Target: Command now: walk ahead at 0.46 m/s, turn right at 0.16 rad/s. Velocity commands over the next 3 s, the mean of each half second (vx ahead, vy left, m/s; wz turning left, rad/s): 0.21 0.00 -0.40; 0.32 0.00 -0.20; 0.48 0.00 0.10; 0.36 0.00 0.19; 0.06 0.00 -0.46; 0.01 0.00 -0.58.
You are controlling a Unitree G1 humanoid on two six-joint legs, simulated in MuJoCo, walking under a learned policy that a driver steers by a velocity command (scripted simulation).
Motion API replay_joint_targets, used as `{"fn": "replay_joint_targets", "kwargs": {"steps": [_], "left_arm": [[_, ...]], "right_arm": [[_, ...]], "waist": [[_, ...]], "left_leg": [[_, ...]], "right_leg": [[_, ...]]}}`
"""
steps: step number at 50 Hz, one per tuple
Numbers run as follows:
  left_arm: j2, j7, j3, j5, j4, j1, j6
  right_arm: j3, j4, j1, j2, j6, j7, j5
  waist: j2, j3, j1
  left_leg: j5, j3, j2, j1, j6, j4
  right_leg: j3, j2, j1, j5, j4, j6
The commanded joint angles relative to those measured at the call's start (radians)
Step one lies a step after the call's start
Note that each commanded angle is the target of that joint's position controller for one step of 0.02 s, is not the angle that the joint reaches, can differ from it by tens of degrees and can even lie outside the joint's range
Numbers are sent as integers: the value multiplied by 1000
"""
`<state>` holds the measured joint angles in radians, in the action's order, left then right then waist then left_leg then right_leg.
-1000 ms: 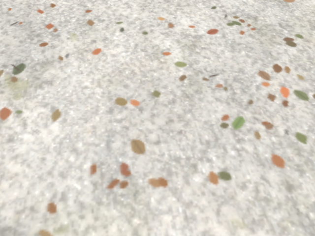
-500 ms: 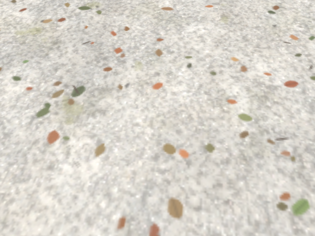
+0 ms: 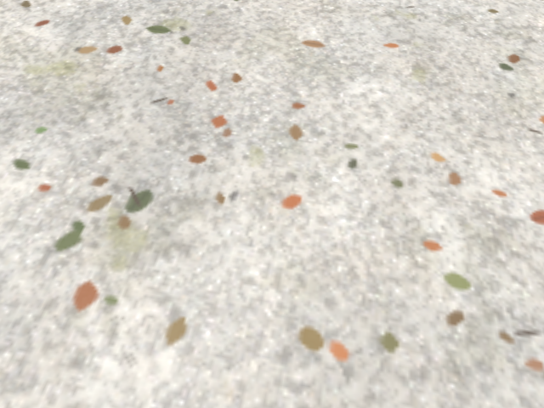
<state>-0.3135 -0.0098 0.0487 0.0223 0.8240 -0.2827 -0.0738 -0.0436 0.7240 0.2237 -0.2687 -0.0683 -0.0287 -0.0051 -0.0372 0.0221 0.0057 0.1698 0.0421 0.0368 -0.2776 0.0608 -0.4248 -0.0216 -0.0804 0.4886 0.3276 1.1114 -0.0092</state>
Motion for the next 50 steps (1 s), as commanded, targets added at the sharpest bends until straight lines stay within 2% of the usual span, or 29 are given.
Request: {"fn": "replay_joint_targets", "kwargs": {"steps": [1,4,6,8,12,14,15,16,17,18,19,20,21,22,23,25,27,30,33,36,37,38,39,40,41,43,45,47,50], "left_arm": [[-56,7,20,0,-42,-42,17],[-39,12,19,-13,-61,2,21],[-16,-1,10,-18,-80,66,14],[-6,-17,5,-19,-113,138,12],[-45,-47,21,-21,-166,170,21],[-72,-58,36,-27,-172,118,23],[-97,-56,52,-25,-156,35,20],[-163,-39,78,-29,-144,-48,18],[-264,-15,96,-32,-163,-65,27],[-243,-13,83,-39,-194,-62,29],[-183,-15,71,-32,-218,-14,36],[-147,-9,62,-19,-226,47,41],[-122,-3,54,-7,-230,84,51],[-114,4,52,-8,-236,114,60],[-121,7,54,-20,-244,131,68],[-133,16,61,-33,-253,140,75],[-131,29,62,-24,-251,133,76],[-135,36,59,-22,-245,129,78],[-130,28,51,-23,-223,90,76],[-98,22,35,-18,-215,106,77],[-46,22,20,-17,-229,136,73],[11,18,8,-11,-253,137,57],[-58,18,26,2,-277,179,33],[-101,13,42,8,-262,165,20],[-102,9,45,1,-239,144,16],[-73,4,43,-16,-228,163,12],[-32,0,35,-16,-227,190,10],[-5,-4,26,-12,-236,227,9],[20,-17,15,-4,-257,308,1]], "right_arm": [[-33,-35,-19,-111,-37,1,-10],[-38,-4,-23,-126,-42,17,-21],[-38,4,-31,-136,-34,30,-17],[-41,23,2,-156,-23,43,-11],[-55,47,12,-186,18,61,12],[-63,40,-10,-197,41,75,25],[-62,34,-20,-189,51,81,27],[-56,28,18,-174,51,82,16],[-28,-3,105,-93,41,71,-38],[-14,-8,130,-95,29,50,-30],[-31,-5,62,-160,28,38,4],[-31,-23,1,-155,35,40,15],[-33,-16,-23,-146,45,52,5],[-38,-22,-30,-153,58,62,-2],[-37,-23,-22,-142,67,63,-2],[-31,-10,9,-114,71,67,-1],[-25,-3,12,-103,69,66,-1],[-22,-21,-27,-104,59,54,0],[-22,-22,-29,-104,31,39,4],[-24,15,61,-87,4,30,4],[-32,30,136,-128,-3,35,-6],[-52,43,186,-217,-2,36,-17],[-69,41,176,-256,-8,31,-33],[-59,27,127,-210,-16,37,-18],[-49,24,106,-173,-20,40,-4],[-40,34,121,-150,-19,42,8],[-31,52,163,-121,-21,43,6],[-29,65,190,-117,-17,43,9],[-34,82,223,-143,-9,44,12]], "waist": [[134,-19,16],[103,-4,23],[105,-5,1],[95,-13,-32],[103,-24,-32],[112,-52,1],[90,-92,43],[1,-159,72],[-230,-263,11],[-218,-436,18],[-76,-403,55],[-21,-293,38],[41,-206,18],[21,-159,-6],[-21,-139,-25],[-63,-149,-34],[-66,-193,-24],[-132,-175,-1],[-125,-142,12],[-88,-83,-50],[12,-58,-75],[229,-29,-62],[275,63,-74],[217,93,-44],[193,80,-30],[178,59,-44],[174,37,-59],[175,31,-76],[181,47,-110]], "left_leg": [[-185,-211,-267,90,168,278],[-528,-44,-241,76,144,249],[-556,43,-206,63,115,242],[-565,58,-225,110,111,226],[-603,53,-288,261,96,116],[-715,59,-291,286,73,-18],[-722,83,-255,268,44,-159],[-569,111,-175,177,-17,-375],[182,115,-29,-154,-96,-723],[553,-82,76,-333,-119,-952],[475,-166,10,-369,-103,-979],[393,-153,-22,-399,-97,-930],[341,-144,-54,-394,-103,-851],[303,-144,-70,-343,-106,-769],[277,-127,-59,-281,-111,-705],[258,-106,-40,-224,-129,-596],[196,-100,-53,-176,-136,-498],[152,-71,-53,-127,-131,-398],[162,-44,-47,-74,-99,-287],[127,-19,-43,101,-33,-71],[253,-185,-171,163,13,49],[509,-505,-344,235,108,204],[644,-733,-441,176,196,296],[605,-681,-421,184,186,284],[515,-583,-372,214,152,270],[349,-441,-314,243,114,280],[186,-334,-272,240,106,290],[81,-255,-248,239,102,292],[-16,-187,-236,218,101,287]], "right_leg": [[-59,-56,133,-106,-9,19],[-69,-22,122,-238,-169,42],[-20,-2,55,-380,-335,37],[6,13,36,-456,-428,30],[18,25,73,-319,-502,-8],[55,62,12,-219,-529,-39],[73,98,-97,-261,-600,-64],[-10,72,-278,-564,-666,-111],[-337,-171,-592,-1061,-579,-264],[-648,-312,-739,-966,-651,-435],[-549,-257,-673,-796,-690,-390],[-454,-206,-561,-646,-711,-334],[-395,-164,-437,-529,-744,-287],[-367,-134,-325,-441,-772,-264],[-345,-96,-245,-397,-793,-248],[-310,-75,-201,-424,-798,-247],[-296,-58,-184,-195,-815,-240],[-332,-54,-134,122,-857,-220],[-367,-75,-124,237,-848,-203],[-332,-20,-17,324,-781,-145],[-263,44,71,293,-610,-93],[-55,181,255,201,-326,-29],[-96,143,379,182,-190,-32],[-130,100,415,92,-131,-36],[-114,82,418,20,-119,-28],[-75,50,396,-96,-141,-9],[-27,44,342,-192,-166,9],[0,41,295,-248,-258,23],[30,49,201,-300,-428,34]]}}
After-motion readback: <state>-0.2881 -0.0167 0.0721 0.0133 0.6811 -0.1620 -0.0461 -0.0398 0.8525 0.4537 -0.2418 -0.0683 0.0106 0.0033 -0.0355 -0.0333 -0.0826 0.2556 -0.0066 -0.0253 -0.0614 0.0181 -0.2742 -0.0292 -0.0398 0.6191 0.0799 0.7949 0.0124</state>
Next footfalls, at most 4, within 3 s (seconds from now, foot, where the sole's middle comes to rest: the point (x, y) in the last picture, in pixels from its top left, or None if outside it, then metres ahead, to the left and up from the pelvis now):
0.32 right None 0.30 -0.14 -0.78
0.74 left None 0.32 0.09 -0.78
1.20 right None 0.49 -0.25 -0.78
1.70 left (308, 275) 0.86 -0.10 -0.78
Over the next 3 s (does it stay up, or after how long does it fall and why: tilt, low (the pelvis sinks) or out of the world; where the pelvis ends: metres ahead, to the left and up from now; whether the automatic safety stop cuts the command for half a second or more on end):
stays up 0.91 -0.19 0.00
